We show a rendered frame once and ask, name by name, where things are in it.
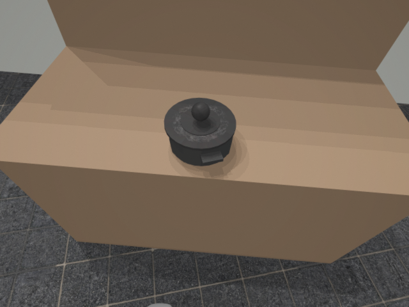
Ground lid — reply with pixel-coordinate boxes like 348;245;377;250
164;98;236;151

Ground table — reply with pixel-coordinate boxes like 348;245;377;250
0;0;409;264

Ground pot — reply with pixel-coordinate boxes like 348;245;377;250
169;137;233;166

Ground knob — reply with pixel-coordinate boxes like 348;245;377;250
191;102;210;121

